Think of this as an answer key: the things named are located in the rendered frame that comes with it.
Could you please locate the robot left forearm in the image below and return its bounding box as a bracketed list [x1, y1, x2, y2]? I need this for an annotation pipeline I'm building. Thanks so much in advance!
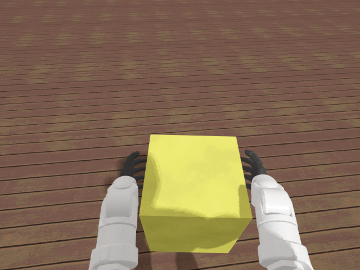
[89, 176, 138, 270]

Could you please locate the robot right forearm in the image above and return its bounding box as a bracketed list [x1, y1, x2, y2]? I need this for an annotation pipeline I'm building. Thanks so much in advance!
[251, 174, 314, 270]

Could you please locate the right robot hand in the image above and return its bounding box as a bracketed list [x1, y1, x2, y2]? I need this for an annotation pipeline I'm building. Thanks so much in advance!
[240, 150, 267, 190]

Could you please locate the carton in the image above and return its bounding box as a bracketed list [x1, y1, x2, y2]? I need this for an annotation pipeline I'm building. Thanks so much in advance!
[139, 134, 253, 253]

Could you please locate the left robot hand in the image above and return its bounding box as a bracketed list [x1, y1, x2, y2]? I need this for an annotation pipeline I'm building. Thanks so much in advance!
[119, 151, 147, 189]

